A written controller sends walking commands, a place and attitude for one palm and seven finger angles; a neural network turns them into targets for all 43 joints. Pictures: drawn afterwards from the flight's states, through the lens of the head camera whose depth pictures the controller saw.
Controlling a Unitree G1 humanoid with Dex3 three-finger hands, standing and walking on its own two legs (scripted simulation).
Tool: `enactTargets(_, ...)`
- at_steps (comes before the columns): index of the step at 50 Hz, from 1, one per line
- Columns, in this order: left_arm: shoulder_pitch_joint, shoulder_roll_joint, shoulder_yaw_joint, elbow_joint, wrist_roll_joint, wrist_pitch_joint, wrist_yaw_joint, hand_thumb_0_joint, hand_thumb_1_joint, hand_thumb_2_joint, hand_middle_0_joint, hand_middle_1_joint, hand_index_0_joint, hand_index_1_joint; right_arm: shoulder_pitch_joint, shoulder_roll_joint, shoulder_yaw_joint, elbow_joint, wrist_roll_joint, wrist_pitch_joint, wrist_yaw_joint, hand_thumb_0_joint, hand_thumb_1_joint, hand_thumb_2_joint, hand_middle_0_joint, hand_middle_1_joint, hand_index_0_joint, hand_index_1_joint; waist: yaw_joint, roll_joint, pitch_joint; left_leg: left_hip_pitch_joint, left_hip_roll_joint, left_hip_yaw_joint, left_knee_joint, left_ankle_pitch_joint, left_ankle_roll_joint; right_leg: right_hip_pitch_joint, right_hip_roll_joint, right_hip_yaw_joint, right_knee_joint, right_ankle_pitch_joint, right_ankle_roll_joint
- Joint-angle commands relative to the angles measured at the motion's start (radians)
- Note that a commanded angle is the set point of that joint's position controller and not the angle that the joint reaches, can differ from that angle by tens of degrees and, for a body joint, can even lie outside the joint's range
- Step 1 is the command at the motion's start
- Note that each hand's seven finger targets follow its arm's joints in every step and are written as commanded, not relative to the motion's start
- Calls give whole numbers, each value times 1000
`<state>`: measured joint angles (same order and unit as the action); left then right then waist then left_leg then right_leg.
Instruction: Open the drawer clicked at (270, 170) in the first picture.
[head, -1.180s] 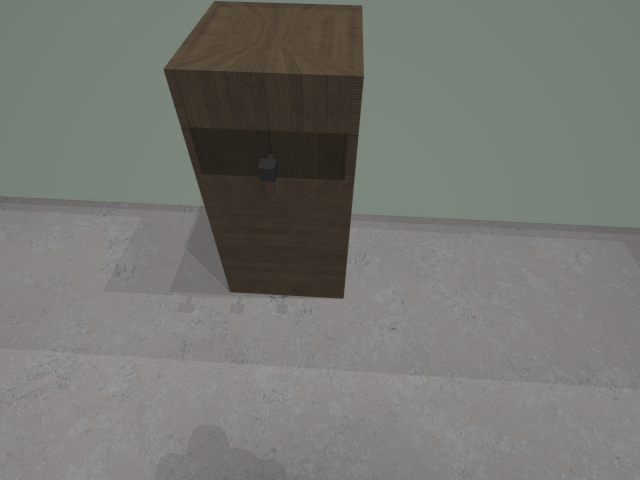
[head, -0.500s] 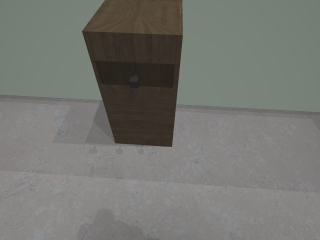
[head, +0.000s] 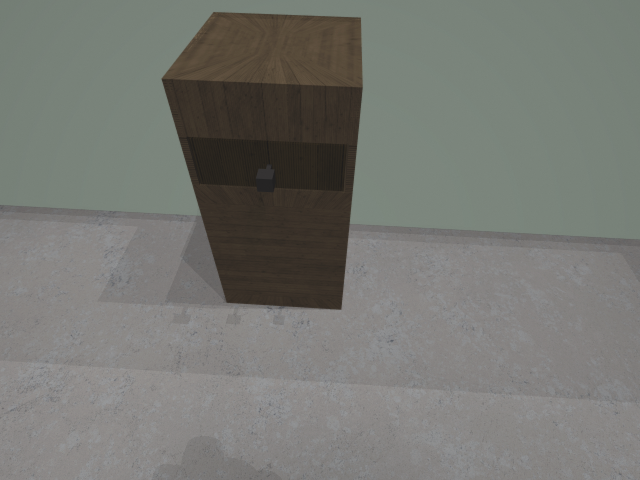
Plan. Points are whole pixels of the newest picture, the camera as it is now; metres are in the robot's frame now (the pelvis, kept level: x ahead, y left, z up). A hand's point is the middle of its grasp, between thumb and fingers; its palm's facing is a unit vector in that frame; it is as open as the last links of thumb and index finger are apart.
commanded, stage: take the last steps up to it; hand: left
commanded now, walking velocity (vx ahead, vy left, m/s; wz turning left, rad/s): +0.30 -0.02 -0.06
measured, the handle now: (267, 175) +0.82 +0.17 -0.12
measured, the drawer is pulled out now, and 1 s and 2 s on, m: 0.00 0.00 0.00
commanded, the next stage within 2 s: come to a stop and stand still in 0.78 s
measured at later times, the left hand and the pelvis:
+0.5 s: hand out of the picture +0.17 +0.17 -0.19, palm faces +0.11 -0.96 -0.25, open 7.3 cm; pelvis +0.11 -0.04 -0.03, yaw +2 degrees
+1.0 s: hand (252, 400) +0.28 +0.13 -0.18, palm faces +0.08 -0.97 -0.23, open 7.3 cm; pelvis +0.26 -0.06 -0.01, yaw +1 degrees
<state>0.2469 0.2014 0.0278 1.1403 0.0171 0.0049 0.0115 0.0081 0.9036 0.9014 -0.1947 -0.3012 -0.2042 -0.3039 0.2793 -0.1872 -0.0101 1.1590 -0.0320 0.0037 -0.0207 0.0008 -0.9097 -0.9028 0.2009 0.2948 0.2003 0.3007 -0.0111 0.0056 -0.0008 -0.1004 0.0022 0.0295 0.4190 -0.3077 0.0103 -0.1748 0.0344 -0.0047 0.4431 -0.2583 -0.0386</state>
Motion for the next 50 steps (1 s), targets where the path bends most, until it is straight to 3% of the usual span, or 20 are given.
enactTargets(1, 58, 95, 25, -42, -1, -30, -4, 0, 900, 900, -200, -300, -200, -300, 74, -80, -24, -30, 5, -26, -4, 0, -900, -900, 200, 300, 200, 300, 5, -11, 144, -111, 100, -93, -54, -88, 54, -84, -111, 148, -74, -171, -59)
enactTargets(10, 187, 51, 52, -35, -3, -46, 11, 0, 900, 900, -200, -300, -200, -300, 207, -39, -41, -8, 14, -60, -38, 0, -900, -900, 200, 300, 200, 300, 0, 8, 49, -65, 90, -30, 193, 365, 59, 11, -109, 82, 240, 400, -99)
enactTargets(12, 120, 29, 51, -68, -4, -45, 7, 0, 900, 900, -200, -300, -200, -300, 279, -41, -48, 12, 6, -59, -41, 0, -900, -900, 200, 300, 200, 300, -44, 87, 91, 42, 148, -129, 118, 393, 95, -170, -60, 20, 368, 343, -77)
enactTargets(14, -90, -14, 37, -155, -5, -53, 0, 0, 900, 900, -200, -300, -200, -300, 423, -64, -54, 63, -14, -56, -43, 0, -900, -900, 200, 300, 200, 300, -126, 242, 204, 271, 350, -409, -67, 659, 208, -578, -8, -87, 615, -253, -28)
enactTargets(16, -167, 3, 43, -196, 1, -48, -1, 0, 900, 900, -200, -300, -200, -300, 430, -49, -44, 51, -20, -52, -41, 0, -900, -900, 200, 300, 200, 300, -119, 122, 268, 227, 404, -393, -71, 686, 224, -638, -79, -24, 652, -323, -31)
enactTargets(19, -63, -11, 50, -189, -4, -42, -30, 0, 900, 900, -200, -300, -200, -300, 238, -84, -39, -9, -16, -64, -39, 0, -900, -900, 200, 300, 200, 300, 9, 129, 211, -54, 293, -172, -15, 523, 134, -248, -76, -78, 322, -231, -37)
enactTargets(21, 306, 38, 75, -70, -4, -43, -32, 0, 900, 900, -200, -300, -200, -300, 143, -104, -45, -46, 8, -67, -28, 0, -900, -900, 200, 300, 200, 300, 173, -28, 28, -295, 120, -3, 355, 422, 68, 270, -29, -66, 143, -48, -61)
enactTargets(22, 441, 143, 96, -37, 1, -53, -16, 0, 900, 900, -200, -300, -200, -300, 126, -30, -42, -81, 30, -72, -18, 0, -900, -900, 200, 300, 200, 300, 203, -344, -38, -464, -20, 68, 706, -68, 23, 334, -332, 420, -84, -144, -158)
enactTargets(23, 376, 153, 85, -55, -12, -51, -4, 0, 900, 900, -200, -300, -200, -300, 75, -42, -51, -111, 28, -59, -11, 0, -900, -900, 200, 300, 200, 300, 163, -308, 14, -515, -12, -34, 928, -265, 32, 219, -425, 633, -233, -230, -208)
enactTargets(25, 125, 139, 75, -132, -8, -42, 11, 0, 900, 900, -200, -300, -200, -300, 37, 1, -58, -126, 15, -44, 7, 0, -900, -900, 200, 300, 200, 300, 60, -104, 171, -512, 98, -56, 886, -218, 19, -123, -439, 537, -289, -523, -226)
enactTargets(27, 27, 62, 53, -175, 16, -51, 21, 0, 900, 900, -200, -300, -200, -300, 77, 36, -55, -111, 0, -14, 12, 0, -900, -900, 200, 300, 200, 300, -2, -115, 191, -388, 141, -79, 780, -148, 11, -307, -386, 375, -282, -395, -185)
enactTargets(30, 58, 80, 60, -154, 16, -66, 9, 0, 900, 900, -200, -300, -200, -300, 93, 63, -46, -117, 3, -9, 26, 0, -900, -900, 200, 300, 200, 300, -11, -80, 139, -286, 115, 19, 477, -88, -6, -250, -307, 195, -273, -188, -167)
enactTargets(37, 136, 57, 58, -86, -6, -69, -7, 0, 900, 900, -200, -300, -200, -300, 53, 8, -44, -126, 11, -66, 11, 0, -900, -900, 200, 300, 200, 300, 0, -50, 6, -68, 33, 100, 23, 140, -9, -8, -197, 71, -14, 311, -93)
enactTargets(39, 118, -4, 41, -117, -5, -71, -10, 0, 900, 900, -200, -300, -200, -300, 223, -140, -75, -85, -3, -78, -10, 0, -900, -900, 200, 300, 200, 300, -78, 244, -77, 272, 313, -247, -11, 405, 149, -326, -48, -72, 365, 29, 1)
enactTargets(40, 35, -2, 34, -149, -4, -74, -8, 0, 900, 900, -200, -300, -200, -300, 293, -163, -81, -71, -8, -62, -15, 0, -900, -900, 200, 300, 200, 300, -117, 275, -42, 257, 453, -387, -102, 486, 254, -430, -15, -88, 603, -365, 16)
enactTargets(41, -8, 7, 36, -174, 2, -66, -4, 0, 900, 900, -200, -300, -200, -300, 278, -165, -80, -85, -8, -50, -13, 0, -900, -900, 200, 300, 200, 300, -105, 151, 32, 166, 473, -403, -113, 390, 281, -471, -57, -14, 678, -366, 8)
enactTargets(43, -34, -3, 44, -169, 6, -53, -10, 0, 900, 900, -200, -300, -200, -300, 146, -105, -59, -113, -7, -54, -12, 0, -900, -900, 200, 300, 200, 300, -50, 200, 144, -59, 389, -313, -170, 250, 215, -431, -120, 4, 631, -293, 14)
enactTargets(46, 74, -38, 30, -132, 0, -38, -21, 0, 900, 900, -200, -300, -200, -300, -19, -93, -43, -155, -7, -47, -24, 0, -900, -900, 200, 300, 200, 300, 32, 173, 94, -180, 258, -87, -78, 363, 112, -138, -100, -45, 270, -177, 35)
enactTargets(48, 188, -4, 34, -82, 5, -43, -12, 0, 900, 900, -200, -300, -200, -300, -33, -77, -48, -160, 10, -36, -28, 0, -900, -900, 200, 300, 200, 300, 68, -34, -12, -153, 133, 13, 95, 277, 24, 13, -82, -36, -10, 165, 53)
enactTargets(50, 108, 123, 38, -88, 4, -45, 3, 0, 900, 900, -200, -300, -200, -300, 26, -33, -45, -155, 30, -5, -15, 0, -900, -900, 200, 300, 200, 300, 6, -284, 8, -159, 31, 48, 164, -121, -31, -50, -320, 226, -162, 344, -42)
